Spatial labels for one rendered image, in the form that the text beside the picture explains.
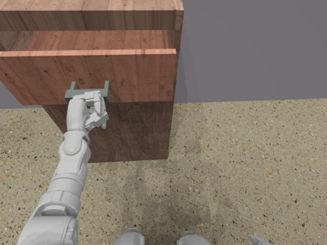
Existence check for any cabinet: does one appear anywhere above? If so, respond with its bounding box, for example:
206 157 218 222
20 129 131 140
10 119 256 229
0 0 184 163

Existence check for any left robot forearm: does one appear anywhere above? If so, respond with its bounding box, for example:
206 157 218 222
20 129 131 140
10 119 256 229
16 130 91 245

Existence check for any drawer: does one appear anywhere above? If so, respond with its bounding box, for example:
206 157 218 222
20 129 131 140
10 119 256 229
0 30 176 106

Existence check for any robot left upper arm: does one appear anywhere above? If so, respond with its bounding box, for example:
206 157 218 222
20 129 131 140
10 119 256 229
19 216 79 245

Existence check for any left robot hand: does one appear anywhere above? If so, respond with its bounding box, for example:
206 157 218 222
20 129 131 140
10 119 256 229
66 90 109 135

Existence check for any right robot hand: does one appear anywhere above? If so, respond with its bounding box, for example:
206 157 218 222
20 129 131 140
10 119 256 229
250 234 272 245

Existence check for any handle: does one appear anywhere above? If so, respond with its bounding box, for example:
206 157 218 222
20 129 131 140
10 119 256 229
64 81 110 104

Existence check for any robot right thigh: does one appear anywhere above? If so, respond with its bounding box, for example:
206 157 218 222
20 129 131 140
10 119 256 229
177 235 211 245

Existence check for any robot left shin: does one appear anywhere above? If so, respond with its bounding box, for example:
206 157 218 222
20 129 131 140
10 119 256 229
127 228 138 232

